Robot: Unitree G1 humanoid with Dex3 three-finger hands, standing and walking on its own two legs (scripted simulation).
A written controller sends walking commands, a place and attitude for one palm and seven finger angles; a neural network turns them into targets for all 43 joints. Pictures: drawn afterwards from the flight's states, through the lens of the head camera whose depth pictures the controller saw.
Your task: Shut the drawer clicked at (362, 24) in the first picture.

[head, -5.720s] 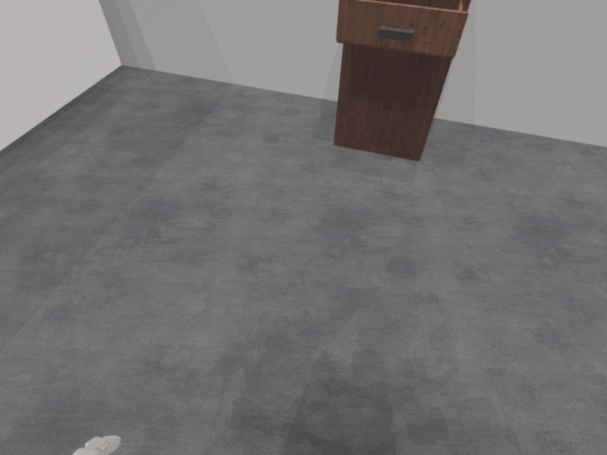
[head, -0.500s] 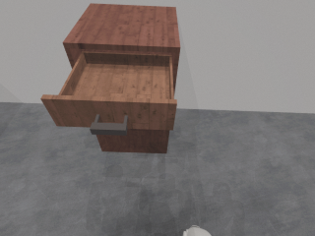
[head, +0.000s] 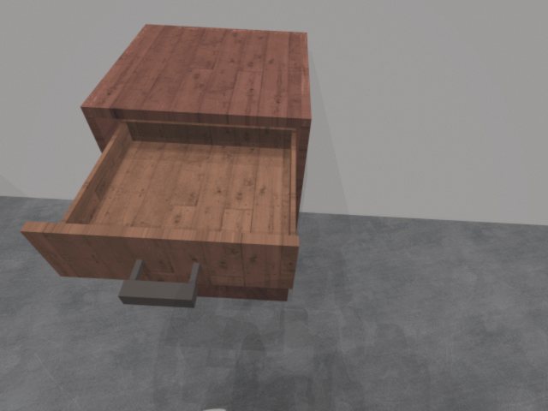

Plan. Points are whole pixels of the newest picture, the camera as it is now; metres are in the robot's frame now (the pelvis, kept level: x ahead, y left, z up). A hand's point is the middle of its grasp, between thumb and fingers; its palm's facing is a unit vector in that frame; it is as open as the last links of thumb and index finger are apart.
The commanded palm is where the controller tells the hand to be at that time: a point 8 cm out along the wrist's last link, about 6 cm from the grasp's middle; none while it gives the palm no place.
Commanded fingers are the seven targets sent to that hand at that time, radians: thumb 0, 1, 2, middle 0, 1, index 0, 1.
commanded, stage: come to a stop and stand still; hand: left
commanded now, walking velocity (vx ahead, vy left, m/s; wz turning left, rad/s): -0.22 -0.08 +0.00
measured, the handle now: (163, 280) +0.31 +0.21 -0.02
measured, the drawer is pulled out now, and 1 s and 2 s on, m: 0.30 0.30 0.30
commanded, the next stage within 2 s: none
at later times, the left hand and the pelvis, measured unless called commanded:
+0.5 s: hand out of the picture +0.03 +0.17 -0.18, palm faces +0.01 -0.96 -0.28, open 7.4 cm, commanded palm none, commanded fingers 0.00 0.90 0.90 -0.20 -0.30 -0.20 -0.30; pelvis +0.00 -0.03 -0.01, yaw -2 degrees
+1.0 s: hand out of the picture -0.01 +0.20 -0.18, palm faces +0.02 -0.96 -0.28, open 7.4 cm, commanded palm none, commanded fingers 0.00 0.90 0.90 -0.20 -0.30 -0.20 -0.30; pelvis -0.01 +0.00 -0.02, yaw -1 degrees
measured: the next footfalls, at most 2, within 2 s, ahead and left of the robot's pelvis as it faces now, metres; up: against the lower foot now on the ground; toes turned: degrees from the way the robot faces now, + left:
left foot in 0.04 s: +0.10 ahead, +0.12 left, +0.00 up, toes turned +7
right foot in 0.48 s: +0.02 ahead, -0.16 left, +0.00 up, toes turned -5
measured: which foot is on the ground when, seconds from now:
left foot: up 0.00-0.02, down 0.04-0.48, up 0.50-0.92, down 0.94-1.00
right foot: down 0.00-0.08, up 0.10-0.46, down 0.48-1.00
